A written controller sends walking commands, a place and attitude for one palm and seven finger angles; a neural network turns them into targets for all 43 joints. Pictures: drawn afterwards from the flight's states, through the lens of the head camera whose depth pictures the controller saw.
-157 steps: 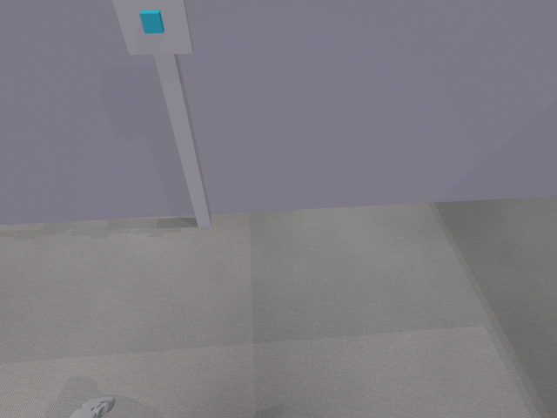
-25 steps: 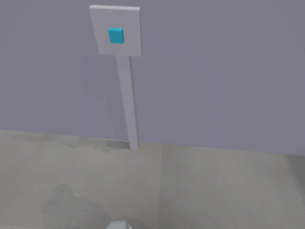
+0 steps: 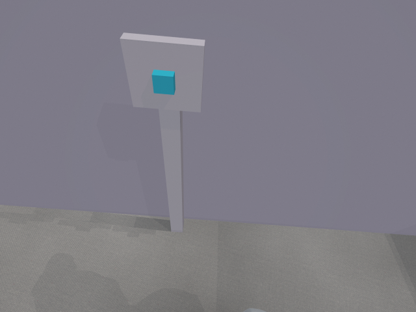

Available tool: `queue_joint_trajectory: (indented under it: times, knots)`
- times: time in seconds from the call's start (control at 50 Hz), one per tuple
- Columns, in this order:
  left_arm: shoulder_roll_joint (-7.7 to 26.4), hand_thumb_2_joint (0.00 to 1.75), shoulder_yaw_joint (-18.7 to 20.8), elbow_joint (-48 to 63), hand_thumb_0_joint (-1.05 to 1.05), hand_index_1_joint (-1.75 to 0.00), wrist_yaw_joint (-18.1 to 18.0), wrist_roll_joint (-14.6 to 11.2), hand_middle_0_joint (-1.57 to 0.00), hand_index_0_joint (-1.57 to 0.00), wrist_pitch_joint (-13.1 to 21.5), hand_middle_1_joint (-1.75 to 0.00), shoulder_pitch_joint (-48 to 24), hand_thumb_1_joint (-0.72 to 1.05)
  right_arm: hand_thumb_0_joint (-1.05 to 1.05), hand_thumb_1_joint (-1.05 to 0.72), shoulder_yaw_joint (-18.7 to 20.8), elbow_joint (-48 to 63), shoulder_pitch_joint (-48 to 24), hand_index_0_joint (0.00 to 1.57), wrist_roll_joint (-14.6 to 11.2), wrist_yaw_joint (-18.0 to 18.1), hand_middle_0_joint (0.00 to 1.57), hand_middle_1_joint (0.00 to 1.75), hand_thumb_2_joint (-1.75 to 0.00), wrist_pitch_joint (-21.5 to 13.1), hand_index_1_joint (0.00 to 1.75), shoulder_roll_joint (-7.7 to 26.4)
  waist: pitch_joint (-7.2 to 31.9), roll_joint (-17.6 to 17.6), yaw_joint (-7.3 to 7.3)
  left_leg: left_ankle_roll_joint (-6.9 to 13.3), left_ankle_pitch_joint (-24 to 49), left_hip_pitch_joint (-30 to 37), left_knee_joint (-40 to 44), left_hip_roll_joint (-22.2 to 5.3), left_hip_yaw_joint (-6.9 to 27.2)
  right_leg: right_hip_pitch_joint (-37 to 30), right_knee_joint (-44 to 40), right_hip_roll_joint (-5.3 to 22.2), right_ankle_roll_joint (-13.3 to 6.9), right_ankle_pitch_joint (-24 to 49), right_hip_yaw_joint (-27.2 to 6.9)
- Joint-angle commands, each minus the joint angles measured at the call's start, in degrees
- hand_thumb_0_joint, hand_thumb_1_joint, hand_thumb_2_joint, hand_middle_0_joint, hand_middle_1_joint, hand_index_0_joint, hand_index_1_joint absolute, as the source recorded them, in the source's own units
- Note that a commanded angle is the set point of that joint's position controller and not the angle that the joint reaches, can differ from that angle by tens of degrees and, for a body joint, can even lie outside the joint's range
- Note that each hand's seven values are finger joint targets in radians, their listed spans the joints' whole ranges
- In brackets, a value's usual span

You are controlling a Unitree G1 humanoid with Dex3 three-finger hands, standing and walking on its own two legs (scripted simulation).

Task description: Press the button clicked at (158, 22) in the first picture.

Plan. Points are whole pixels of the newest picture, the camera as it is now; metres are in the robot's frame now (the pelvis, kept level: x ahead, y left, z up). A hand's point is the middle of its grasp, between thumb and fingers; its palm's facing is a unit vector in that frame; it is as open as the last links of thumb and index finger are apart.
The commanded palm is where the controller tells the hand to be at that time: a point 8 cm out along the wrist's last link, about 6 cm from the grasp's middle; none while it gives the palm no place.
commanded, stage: come to a stop and stand still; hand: left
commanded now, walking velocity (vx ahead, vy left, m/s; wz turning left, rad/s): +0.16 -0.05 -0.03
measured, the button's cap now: (164, 81) +0.57 +0.15 +0.14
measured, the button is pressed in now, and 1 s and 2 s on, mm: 0 0 0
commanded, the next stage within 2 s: look again from close up in 1.70 s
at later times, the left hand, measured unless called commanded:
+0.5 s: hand out of the picture +0.15 +0.14 -0.17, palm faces +0.07 -0.97 -0.22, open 7.3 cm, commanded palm none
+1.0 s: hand out of the picture -0.05 +0.21 -0.18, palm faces +0.05 -0.98 -0.17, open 7.4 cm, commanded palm none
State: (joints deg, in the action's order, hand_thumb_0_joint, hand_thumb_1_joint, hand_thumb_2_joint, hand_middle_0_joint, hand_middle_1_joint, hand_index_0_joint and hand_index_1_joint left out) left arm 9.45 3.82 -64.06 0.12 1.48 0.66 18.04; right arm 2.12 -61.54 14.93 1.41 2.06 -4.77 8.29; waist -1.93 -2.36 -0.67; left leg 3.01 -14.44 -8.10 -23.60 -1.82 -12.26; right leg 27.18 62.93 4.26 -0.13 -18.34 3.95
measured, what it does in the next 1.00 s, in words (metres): steps on the spot: right foot, then left foot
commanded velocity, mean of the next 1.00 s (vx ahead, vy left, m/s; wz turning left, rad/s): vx -0.01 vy -0.03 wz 0.00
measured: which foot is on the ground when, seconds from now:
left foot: down 0.00-0.26, up 0.28-0.64, down 0.66-1.00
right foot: up 0.00-0.22, down 0.24-0.68, up 0.70-1.00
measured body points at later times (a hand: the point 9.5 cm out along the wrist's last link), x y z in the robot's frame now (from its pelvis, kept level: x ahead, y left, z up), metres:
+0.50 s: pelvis +0.05 -0.03 -0.01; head +0.08 -0.05 +0.44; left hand +0.15 +0.19 -0.15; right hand +0.05 -0.26 -0.18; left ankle +0.01 +0.09 -0.68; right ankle +0.14 -0.14 -0.74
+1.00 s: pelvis +0.01 +0.02 +0.01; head +0.02 +0.05 +0.45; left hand -0.05 +0.26 -0.16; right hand -0.02 -0.19 -0.14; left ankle +0.00 +0.10 -0.74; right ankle -0.03 -0.11 -0.68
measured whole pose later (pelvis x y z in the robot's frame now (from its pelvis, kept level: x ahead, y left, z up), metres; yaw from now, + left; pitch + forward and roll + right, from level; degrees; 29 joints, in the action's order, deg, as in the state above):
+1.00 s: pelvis +0.01 +0.02 +0.01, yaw +0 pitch +1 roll -1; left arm 11.7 4.2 -65.2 -0.1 1.5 -4.1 21.6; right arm 0.7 -63.0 20.6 1.6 3.4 -1.5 4.7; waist 0.2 -3.2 0.6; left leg 2.9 -11.0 -8.9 -18.5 0.1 -6.1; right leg 22.8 54.5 0.6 2.8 -17.3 -0.6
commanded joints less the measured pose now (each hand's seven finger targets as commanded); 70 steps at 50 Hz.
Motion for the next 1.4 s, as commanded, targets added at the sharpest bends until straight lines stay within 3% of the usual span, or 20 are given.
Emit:
queue_joint_trajectory:
  times: [0.0, 0.12, 0.18, 0.2, 0.24, 0.26, 0.3, 0.36, 0.44, 0.56, 0.62, 0.66, 0.74, 0.86, 0.96, 1.12, 1.18, 1.22, 1.26, 1.38]
  knots:
    - [-0.02, 0.90, -0.28, 2.66, 0.00, -0.30, 0.14, 0.14, -0.20, -0.20, -0.12, -0.30, 1.36, 0.90, 0.00, -0.90, 0.40, -0.92, 7.88, 0.20, -0.25, 0.17, 0.20, 0.30, -0.90, -0.14, 0.30, 4.81, -2.02, 9.39, 0.07, 4.85, 28.25, 3.52, 11.19, -14.72, 8.85, 5.47, -2.92, 2.27, 1.20, 4.11, -0.79]
    - [-0.26, 0.90, -1.16, 5.33, 0.00, -0.30, -0.31, -0.20, -0.20, -0.20, -0.15, -0.30, -6.58, 0.90, 0.00, -0.90, 0.59, -3.08, 10.20, 0.20, 0.37, 0.25, 0.20, 0.30, -0.90, 1.16, 0.30, 5.41, -3.93, 9.99, 1.74, 4.95, 35.25, 3.75, 6.85, -14.33, 7.33, -0.96, -21.88, 0.55, 0.55, 3.18, 2.22]
    - [1.20, 0.90, -1.12, 3.88, 0.00, -0.30, -1.20, -0.27, -0.20, -0.20, 0.11, -0.30, -1.96, 0.90, 0.00, -0.90, 0.55, -3.72, 8.83, 0.20, -0.18, 0.59, 0.20, 0.30, -0.90, 1.96, 0.30, 5.28, -1.70, 8.23, -0.99, 1.43, 33.16, 0.60, -0.17, -12.04, 6.04, -13.50, -34.21, -0.22, 0.53, 13.74, 2.15]
    - [3.63, 0.90, -0.84, 2.79, 0.00, -0.30, -1.58, -0.15, -0.20, -0.20, 0.52, -0.30, 1.12, 0.90, 0.00, -0.90, 0.48, -3.93, 9.38, 0.20, -0.64, 0.44, 0.20, 0.30, -0.90, 2.08, 0.30, 4.34, 0.77, 4.58, -2.16, -0.60, 25.49, -1.34, -3.58, -9.96, 5.37, -19.58, -38.44, 1.46, 0.57, 24.75, 0.75]
    - [10.09, 0.90, -0.19, 2.60, 0.00, -0.30, -2.56, -0.49, -0.20, -0.20, 1.11, -0.30, 2.89, 0.90, 0.00, -0.90, 0.52, -3.63, 13.82, 0.20, -1.73, -0.05, 0.20, 0.30, -0.90, 3.24, 0.30, 1.12, 7.73, -7.60, -0.25, -4.55, -12.07, -10.34, -13.15, -2.42, 4.39, -30.45, -36.46, 17.52, -6.71, 61.54, -12.55]
    - [10.85, 0.90, -0.08, 3.08, 0.00, -0.30, -2.56, -0.59, -0.20, -0.20, 0.87, -0.30, 2.86, 0.90, 0.00, -0.90, 1.13, -3.63, 13.79, 0.20, -1.70, 0.28, 0.20, 0.30, -0.90, 4.17, 0.30, 1.55, 7.89, -5.82, -0.43, -4.63, -19.90, -8.95, -19.90, -1.47, 6.05, -28.13, -37.74, 20.14, -9.96, 65.67, -11.12]
    - [9.36, 0.90, 0.30, 3.66, 0.00, -0.30, -3.19, -0.52, -0.20, -0.20, 0.98, -0.30, 0.07, 0.90, 0.00, -0.90, 1.29, -3.27, 11.32, 0.20, -1.58, 0.29, 0.20, 0.30, -0.90, 5.61, 0.30, 1.92, 8.88, -11.35, -1.05, -4.69, -21.52, -10.97, -30.67, -2.11, 10.01, -24.47, -39.19, 19.28, -12.04, 59.98, -12.79]
    - [8.36, 0.90, 0.64, 5.97, 0.00, -0.30, -3.75, -0.24, -0.20, -0.20, -0.08, -0.30, -5.02, 0.90, 0.00, -0.90, 1.69, -2.82, 9.39, 0.20, -1.31, -0.07, 0.20, 0.30, -0.90, 6.76, 0.30, 1.48, 5.80, -3.56, 0.00, -4.98, -16.00, -13.66, -37.11, -1.89, 12.00, -19.11, -41.12, 17.36, -11.11, 45.96, -9.25]
    - [8.62, 0.90, 1.33, 7.91, 0.00, -0.30, -3.63, 0.15, -0.20, -0.20, -0.70, -0.30, -7.63, 0.90, 0.00, -0.90, 2.54, -0.69, 7.81, 0.20, -0.65, -1.01, 0.20, 0.30, -0.90, 8.15, 0.30, 1.97, 4.58, -4.31, 0.57, -5.73, -10.88, -13.21, -37.44, -1.36, 11.82, -12.10, -45.95, 15.56, -9.33, 24.51, -8.15]
    - [10.57, 0.90, 1.77, 9.63, 0.00, -0.30, -2.99, 1.05, -0.20, -0.20, -1.65, -0.30, -9.83, 0.90, 0.00, -0.90, 1.97, 1.81, 8.25, 0.20, -0.56, -1.76, 0.20, 0.30, -0.90, 6.84, 0.30, 2.51, 3.67, -8.92, 1.21, -4.48, -11.78, -6.02, -19.81, -0.98, 8.87, -5.73, -51.00, 13.59, -7.18, -7.39, -10.11]
    - [8.02, 0.90, 0.67, 8.98, 0.00, -0.30, -2.31, -0.07, -0.20, -0.20, -2.57, -0.30, -9.85, 0.90, 0.00, -0.90, 1.34, -0.36, 14.87, 0.20, -0.32, -1.36, 0.20, 0.30, -0.90, 5.70, 0.30, 3.78, 2.55, -0.33, 4.20, -3.67, -6.99, 5.15, 1.41, -0.37, 9.72, 2.33, -42.67, 6.09, -1.28, -15.28, -4.81]
    - [2.51, 0.90, -0.24, 9.55, 0.00, -0.30, -1.86, -1.01, -0.20, -0.20, -3.18, -0.30, -8.17, 0.90, 0.00, -0.90, 2.35, 3.45, 7.29, 0.20, 0.75, -0.64, 0.20, 0.30, -0.90, 5.13, 0.30, 11.02, -6.98, 23.61, 2.75, 1.34, -34.79, -15.79, 22.40, -18.43, 35.61, 3.73, -20.78, -3.37, 1.70, -8.49, -0.38]
    - [4.32, 0.90, 0.97, 4.99, 0.00, -0.30, -0.13, 0.42, -0.20, -0.20, -3.14, -0.30, -0.14, 0.90, 0.00, -0.90, 0.79, 5.13, -1.07, 0.20, 0.22, 0.44, 0.20, 0.30, -0.90, 3.77, 0.30, 8.38, -6.23, 9.86, -2.00, -0.87, -20.55, -14.84, 19.33, -12.64, 24.17, 2.35, -3.25, -4.04, 1.27, 2.80, -6.04]
    - [4.95, 0.90, 0.54, 3.57, 0.00, -0.30, -0.40, 0.29, -0.20, -0.20, -2.34, -0.30, 0.99, 0.90, 0.00, -0.90, 0.82, 1.05, 9.58, 0.20, -0.25, 1.68, 0.20, 0.30, -0.90, 2.63, 0.30, 7.01, -1.59, 8.40, 2.06, -1.09, 4.35, 5.06, 13.89, -13.53, 20.63, 8.08, -4.91, -2.91, 2.93, 4.13, -6.83]
    - [3.61, 0.90, 0.00, 3.72, 0.00, -0.30, -0.35, -0.03, -0.20, -0.20, -3.08, -0.30, -0.35, 0.90, 0.00, -0.90, 0.90, -1.62, 12.90, 0.20, 0.10, 2.58, 0.20, 0.30, -0.90, 2.77, 0.30, 7.07, 0.37, 9.03, 3.41, 4.23, 21.45, 10.32, 10.27, -17.08, 22.19, 5.61, -10.51, -1.40, 3.14, -2.32, -6.01]
    - [-0.23, 0.90, -1.45, 1.78, 0.00, -0.30, -0.99, -0.87, -0.20, -0.20, -2.00, -0.30, -0.07, 0.90, 0.00, -0.90, 1.15, -3.93, 9.04, 0.20, 0.00, 1.38, 0.20, 0.30, -0.90, 3.62, 0.30, 6.28, 0.58, 11.62, 2.00, 4.44, 15.66, -0.07, 7.45, -12.87, 19.02, -10.73, -30.37, -2.18, 1.79, -1.36, -0.85]
    - [2.04, 0.90, -1.38, -0.05, 0.00, -0.30, -1.86, -0.67, -0.20, -0.20, -0.78, -0.30, 3.58, 0.90, 0.00, -0.90, 0.73, -4.28, 9.19, 0.20, -0.83, 0.78, 0.20, 0.30, -0.90, 3.66, 0.30, 3.29, 1.35, 3.81, 0.18, -0.90, 5.79, -8.95, 1.17, -7.52, 14.40, -23.64, -43.72, 1.51, 0.88, 11.41, -4.73]
    - [5.54, 0.90, -1.50, -0.59, 0.00, -0.30, -2.31, -0.95, -0.20, -0.20, 0.04, -0.30, 1.70, 0.90, 0.00, -0.90, -0.62, -4.05, 9.01, 0.20, -0.82, 0.23, 0.20, 0.30, -0.90, 4.04, 0.30, -0.86, -1.64, -4.60, 1.27, -3.84, -4.21, -10.75, -1.45, -2.38, 9.23, -19.02, -47.15, 10.40, -3.51, 9.73, -12.11]
    - [5.57, 0.90, -1.37, 0.21, 0.00, -0.30, -2.39, -0.89, -0.20, -0.20, 0.26, -0.30, 0.28, 0.90, 0.00, -0.90, -0.54, -4.53, 8.93, 0.20, -0.10, 0.05, 0.20, 0.30, -0.90, 5.00, 0.30, -0.73, -3.83, -9.59, 1.33, -3.91, -2.81, -7.38, -3.98, -2.70, 8.85, -13.23, -50.20, 8.55, -4.68, 5.09, -12.41]
    - [3.15, 0.90, -2.17, 0.76, 0.00, -0.30, -2.53, -1.45, -0.20, -0.20, 0.46, -0.30, -0.50, 0.90, 0.00, -0.90, -0.72, -6.04, 10.06, 0.20, -0.43, 0.39, 0.20, 0.30, -0.90, 4.76, 0.30, 1.03, -3.51, -0.15, 1.73, -4.21, 8.14, -2.90, 0.47, -4.50, 10.35, -15.22, -45.59, 3.77, -2.97, 16.65, -6.90]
